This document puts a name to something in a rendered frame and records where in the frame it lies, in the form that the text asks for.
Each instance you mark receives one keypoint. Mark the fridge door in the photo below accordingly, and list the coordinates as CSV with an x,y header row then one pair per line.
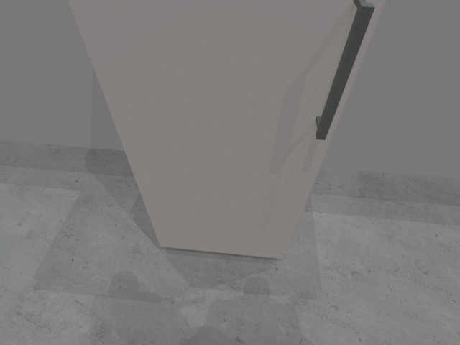
x,y
215,103

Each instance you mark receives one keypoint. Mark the handle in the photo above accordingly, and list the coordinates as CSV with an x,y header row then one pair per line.
x,y
359,27

